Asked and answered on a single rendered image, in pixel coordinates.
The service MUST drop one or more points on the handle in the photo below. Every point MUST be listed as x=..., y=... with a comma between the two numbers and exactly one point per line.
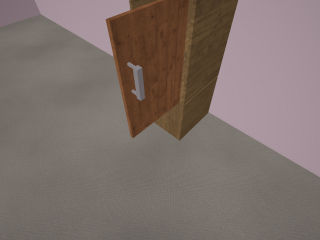
x=138, y=80

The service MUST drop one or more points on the cupboard door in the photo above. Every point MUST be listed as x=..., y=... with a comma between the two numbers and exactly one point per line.
x=153, y=37

